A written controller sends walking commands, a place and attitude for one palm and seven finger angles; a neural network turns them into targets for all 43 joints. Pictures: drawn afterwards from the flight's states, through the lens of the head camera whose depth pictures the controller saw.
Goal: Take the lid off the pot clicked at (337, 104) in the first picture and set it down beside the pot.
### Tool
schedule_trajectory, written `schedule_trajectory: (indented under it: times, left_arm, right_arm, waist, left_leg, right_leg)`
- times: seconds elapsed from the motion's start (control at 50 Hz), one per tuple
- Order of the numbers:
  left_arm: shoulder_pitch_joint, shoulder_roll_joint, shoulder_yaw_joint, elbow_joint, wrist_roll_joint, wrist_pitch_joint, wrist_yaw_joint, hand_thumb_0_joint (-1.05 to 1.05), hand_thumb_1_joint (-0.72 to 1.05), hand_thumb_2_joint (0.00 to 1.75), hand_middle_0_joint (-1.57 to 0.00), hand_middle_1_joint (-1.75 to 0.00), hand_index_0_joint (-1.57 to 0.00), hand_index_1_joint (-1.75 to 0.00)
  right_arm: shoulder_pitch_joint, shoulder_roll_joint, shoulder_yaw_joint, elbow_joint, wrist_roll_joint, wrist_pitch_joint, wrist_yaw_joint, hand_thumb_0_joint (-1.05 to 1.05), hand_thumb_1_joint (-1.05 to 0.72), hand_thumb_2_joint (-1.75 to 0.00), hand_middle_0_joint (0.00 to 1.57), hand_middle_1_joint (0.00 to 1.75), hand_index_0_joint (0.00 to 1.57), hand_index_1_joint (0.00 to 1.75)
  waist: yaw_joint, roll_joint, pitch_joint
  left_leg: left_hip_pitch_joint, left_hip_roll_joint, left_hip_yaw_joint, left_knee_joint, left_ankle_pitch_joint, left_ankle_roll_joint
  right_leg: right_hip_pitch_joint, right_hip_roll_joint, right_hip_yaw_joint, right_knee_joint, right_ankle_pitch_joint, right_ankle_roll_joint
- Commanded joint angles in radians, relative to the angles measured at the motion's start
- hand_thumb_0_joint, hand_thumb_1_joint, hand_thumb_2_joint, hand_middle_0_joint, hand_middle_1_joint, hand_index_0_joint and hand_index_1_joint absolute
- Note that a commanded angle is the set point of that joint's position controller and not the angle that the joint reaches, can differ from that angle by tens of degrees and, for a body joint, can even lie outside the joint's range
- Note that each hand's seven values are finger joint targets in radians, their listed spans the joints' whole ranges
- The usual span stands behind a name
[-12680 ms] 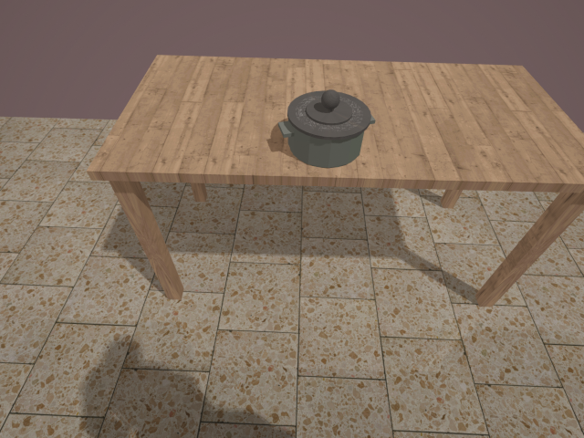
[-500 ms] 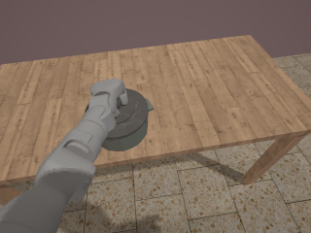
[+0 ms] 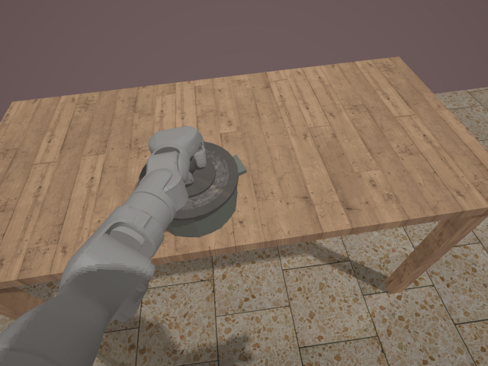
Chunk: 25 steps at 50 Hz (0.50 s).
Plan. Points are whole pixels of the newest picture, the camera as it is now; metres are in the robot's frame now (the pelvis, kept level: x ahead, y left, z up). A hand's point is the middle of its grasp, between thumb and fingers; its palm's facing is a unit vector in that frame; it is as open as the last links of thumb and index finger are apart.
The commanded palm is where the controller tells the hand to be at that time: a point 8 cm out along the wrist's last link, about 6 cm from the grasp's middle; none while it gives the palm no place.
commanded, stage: close the fingers and squeeze the knob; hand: left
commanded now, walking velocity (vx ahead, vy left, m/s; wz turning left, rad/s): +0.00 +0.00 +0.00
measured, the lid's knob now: (185, 164) +0.48 +0.09 +0.05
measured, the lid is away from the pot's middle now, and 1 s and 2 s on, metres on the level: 0.00 0.01 0.02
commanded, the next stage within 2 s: lift the lid straight up in 0.22 s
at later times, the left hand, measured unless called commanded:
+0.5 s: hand (181, 168) +0.46 +0.09 +0.07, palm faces -0.33 -0.10 -0.94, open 6.4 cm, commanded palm +0.46 +0.10 +0.14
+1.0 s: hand (181, 150) +0.46 +0.09 +0.11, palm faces -0.27 -0.09 -0.96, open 6.4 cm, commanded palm +0.45 +0.09 +0.18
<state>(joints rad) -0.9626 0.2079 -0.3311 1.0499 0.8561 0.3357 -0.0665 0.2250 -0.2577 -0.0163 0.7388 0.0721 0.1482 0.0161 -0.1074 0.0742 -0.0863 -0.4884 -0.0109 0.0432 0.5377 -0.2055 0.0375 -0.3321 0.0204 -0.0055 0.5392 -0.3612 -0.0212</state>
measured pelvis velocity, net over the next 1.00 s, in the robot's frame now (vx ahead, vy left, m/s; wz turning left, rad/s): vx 0.00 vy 0.00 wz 0.01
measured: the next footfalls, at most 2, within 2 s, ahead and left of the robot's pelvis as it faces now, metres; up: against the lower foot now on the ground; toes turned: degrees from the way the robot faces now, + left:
none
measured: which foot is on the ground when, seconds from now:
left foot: down 0.00-1.00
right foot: down 0.00-1.00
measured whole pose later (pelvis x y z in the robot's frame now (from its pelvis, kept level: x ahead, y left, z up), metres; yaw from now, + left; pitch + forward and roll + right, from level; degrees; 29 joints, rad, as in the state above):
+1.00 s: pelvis +0.00 +0.00 +0.00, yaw +0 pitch +7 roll +0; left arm -1.02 0.21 -0.33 1.01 0.85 0.36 -0.12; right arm 0.22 -0.26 -0.01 0.74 0.07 0.11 0.02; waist -0.10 0.09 -0.08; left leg -0.45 -0.02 0.04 0.51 -0.19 0.04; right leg -0.29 0.01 -0.01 0.53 -0.36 -0.02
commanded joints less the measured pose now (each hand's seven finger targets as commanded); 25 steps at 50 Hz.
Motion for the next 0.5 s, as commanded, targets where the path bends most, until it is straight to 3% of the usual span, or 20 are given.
schedule_trajectory:
  times: [0.0, 0.02, 0.1, 0.14, 0.18, 0.24, 0.26, 0.32, 0.38, 0.4, 0.42, 0.48]
  left_arm:
    - [-0.542, 0.177, 0.063, -0.199, 0.018, -0.013, 0.044, 0.00, 0.75, 0.58, -0.87, -1.01, -0.90, -1.03]
    - [-0.557, 0.216, 0.083, -0.214, 0.028, -0.014, 0.046, 0.00, 0.76, 0.59, -0.88, -1.01, -0.91, -1.03]
    - [-0.553, 0.167, 0.049, -0.219, 0.025, -0.017, 0.041, 0.00, 0.80, 0.61, -0.89, -1.02, -0.93, -1.04]
    - [-0.524, 0.206, 0.070, -0.176, 0.037, -0.006, 0.043, 0.00, 0.83, 0.62, -0.90, -1.03, -0.94, -1.05]
    - [-0.553, 0.183, 0.049, -0.183, 0.037, -0.001, 0.045, 0.00, 0.85, 0.63, -0.91, -1.04, -0.94, -1.05]
    - [-0.549, 0.210, 0.063, -0.149, 0.040, 0.003, 0.042, 0.00, 0.87, 0.64, -0.92, -1.04, -0.95, -1.06]
    - [-0.572, 0.194, 0.051, -0.167, 0.041, 0.002, 0.041, 0.00, 0.87, 0.64, -0.92, -1.04, -0.96, -1.06]
    - [-0.556, 0.225, 0.082, -0.174, 0.039, -0.009, 0.037, 0.00, 0.88, 0.65, -0.93, -1.05, -0.96, -1.06]
    - [-0.624, 0.232, 0.078, -0.249, 0.039, -0.022, 0.042, 0.00, 0.88, 0.66, -0.93, -1.05, -0.97, -1.06]
    - [-0.623, 0.230, 0.087, -0.280, 0.026, -0.037, 0.040, 0.00, 0.88, 0.66, -0.93, -1.05, -0.97, -1.06]
    - [-0.585, 0.251, 0.099, -0.245, 0.036, -0.033, 0.040, 0.00, 0.88, 0.66, -0.93, -1.05, -0.97, -1.07]
    - [-0.594, 0.207, 0.056, -0.210, 0.036, -0.013, 0.040, 0.00, 0.88, 0.66, -0.93, -1.05, -0.97, -1.07]
  right_arm:
    - [0.004, -0.130, -0.044, -0.095, 0.000, -0.033, -0.005, 0.00, -0.90, -0.90, 0.20, 0.30, 0.20, 0.30]
    - [0.000, -0.136, -0.043, -0.093, -0.002, -0.033, -0.006, 0.00, -0.90, -0.90, 0.20, 0.30, 0.20, 0.30]
    - [0.001, -0.128, -0.045, -0.100, 0.001, -0.035, -0.008, 0.00, -0.90, -0.90, 0.20, 0.30, 0.20, 0.30]
    - [0.005, -0.137, -0.043, -0.091, 0.001, -0.030, -0.010, 0.00, -0.90, -0.90, 0.20, 0.30, 0.20, 0.30]
    - [0.007, -0.134, -0.043, -0.089, 0.002, -0.033, -0.010, 0.00, -0.90, -0.90, 0.20, 0.30, 0.20, 0.30]
    - [0.012, -0.141, -0.039, -0.083, 0.002, -0.030, -0.014, 0.00, -0.90, -0.90, 0.20, 0.30, 0.20, 0.30]
    - [0.013, -0.138, -0.041, -0.081, 0.002, -0.035, -0.014, 0.00, -0.90, -0.90, 0.20, 0.30, 0.20, 0.30]
    - [0.016, -0.139, -0.041, -0.091, -0.001, -0.040, -0.015, 0.00, -0.90, -0.90, 0.20, 0.30, 0.20, 0.30]
    - [0.019, -0.133, -0.044, -0.095, 0.001, -0.050, -0.015, 0.00, -0.90, -0.90, 0.20, 0.30, 0.20, 0.30]
    - [0.015, -0.128, -0.046, -0.105, 0.000, -0.058, -0.016, 0.00, -0.90, -0.90, 0.20, 0.30, 0.20, 0.30]
    - [0.015, -0.134, -0.045, -0.097, 0.000, -0.057, -0.015, 0.00, -0.90, -0.90, 0.20, 0.30, 0.20, 0.30]
    - [0.021, -0.134, -0.046, -0.085, 0.006, -0.060, -0.014, 0.00, -0.90, -0.90, 0.20, 0.30, 0.20, 0.30]
  waist:
    - [-0.011, -0.123, -0.396]
    - [-0.008, -0.108, -0.413]
    - [-0.014, -0.111, -0.394]
    - [-0.012, -0.116, -0.376]
    - [-0.018, -0.099, -0.368]
    - [-0.022, -0.116, -0.350]
    - [-0.023, -0.098, -0.366]
    - [-0.012, -0.099, -0.404]
    - [-0.015, -0.060, -0.440]
    - [-0.011, -0.072, -0.461]
    - [-0.008, -0.089, -0.456]
    - [-0.021, -0.100, -0.377]
  left_leg:
    - [0.387, -0.010, -0.038, 0.017, 0.301, 0.052]
    - [0.390, -0.014, -0.034, 0.021, 0.302, 0.051]
    - [0.387, -0.011, -0.036, 0.015, 0.303, 0.050]
    - [0.373, -0.010, -0.033, 0.008, 0.280, 0.048]
    - [0.379, -0.011, -0.032, 0.008, 0.269, 0.048]
    - [0.351, -0.010, -0.030, 0.004, 0.246, 0.049]
    - [0.366, -0.012, -0.029, 0.007, 0.243, 0.049]
    - [0.372, -0.014, -0.035, 0.013, 0.267, 0.051]
    - [0.424, -0.009, -0.041, 0.011, 0.289, 0.049]
    - [0.433, -0.009, -0.044, 0.021, 0.323, 0.053]
    - [0.429, -0.013, -0.045, 0.022, 0.322, 0.054]
    - [0.403, -0.009, -0.037, 0.006, 0.269, 0.052]
  right_leg:
    - [-0.035, 0.015, -0.016, -0.057, 0.510, -0.005]
    - [-0.022, 0.014, -0.010, -0.056, 0.537, -0.004]
    - [-0.033, 0.015, -0.017, -0.058, 0.518, -0.007]
    - [-0.037, 0.016, -0.016, -0.061, 0.501, -0.005]
    - [-0.055, 0.018, -0.017, -0.062, 0.484, -0.005]
    - [-0.055, 0.017, -0.012, -0.067, 0.465, -0.004]
    - [-0.061, 0.017, -0.012, -0.066, 0.466, -0.003]
    - [-0.030, 0.016, -0.008, -0.063, 0.495, -0.005]
    - [-0.033, 0.017, -0.014, -0.058, 0.496, -0.006]
    - [-0.019, 0.016, -0.013, -0.057, 0.526, -0.007]
    - [-0.014, 0.020, -0.010, -0.060, 0.541, -0.005]
    - [-0.057, 0.023, -0.019, -0.071, 0.477, -0.002]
